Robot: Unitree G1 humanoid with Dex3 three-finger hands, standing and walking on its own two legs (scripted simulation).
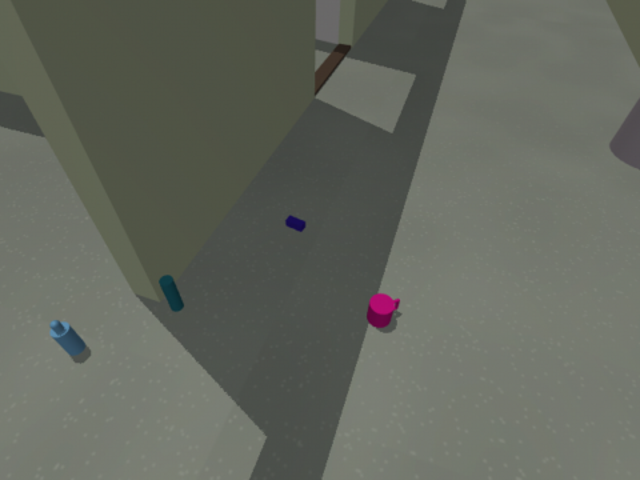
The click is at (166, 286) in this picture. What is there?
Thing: slim round
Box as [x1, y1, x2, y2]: [159, 275, 183, 311]
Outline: 165,275 160,278 159,283 172,310 177,311 182,308 183,304 172,277 169,275
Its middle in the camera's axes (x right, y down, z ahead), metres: -0.54 +0.17 +1.42
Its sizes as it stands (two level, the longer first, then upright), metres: 0.047 0.047 0.162
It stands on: the floor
